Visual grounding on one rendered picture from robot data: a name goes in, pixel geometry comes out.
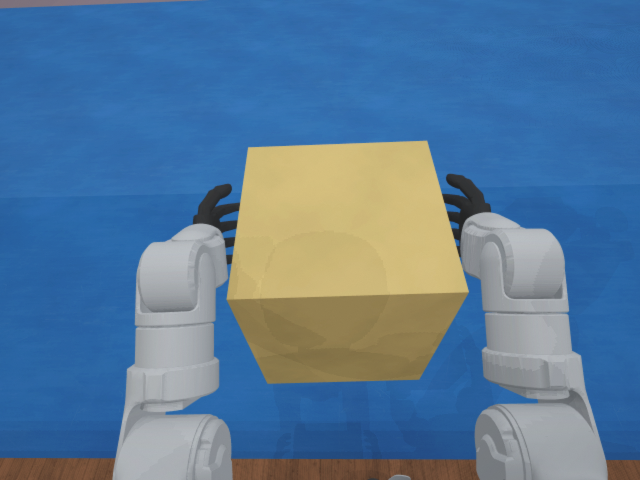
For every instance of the right robot forearm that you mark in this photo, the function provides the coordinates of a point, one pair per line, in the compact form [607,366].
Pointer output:
[523,285]

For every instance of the carton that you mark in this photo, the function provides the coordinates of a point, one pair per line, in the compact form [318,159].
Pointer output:
[344,266]

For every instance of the left robot forearm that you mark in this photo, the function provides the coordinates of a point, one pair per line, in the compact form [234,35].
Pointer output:
[175,306]

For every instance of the left robot hand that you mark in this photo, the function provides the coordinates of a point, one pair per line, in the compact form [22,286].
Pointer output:
[209,214]

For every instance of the robot right upper arm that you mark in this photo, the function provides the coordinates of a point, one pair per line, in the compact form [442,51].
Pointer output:
[537,441]

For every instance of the right robot hand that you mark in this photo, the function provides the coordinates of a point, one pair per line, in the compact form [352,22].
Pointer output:
[473,205]

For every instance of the robot left upper arm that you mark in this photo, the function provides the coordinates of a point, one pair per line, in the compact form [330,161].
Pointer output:
[176,447]

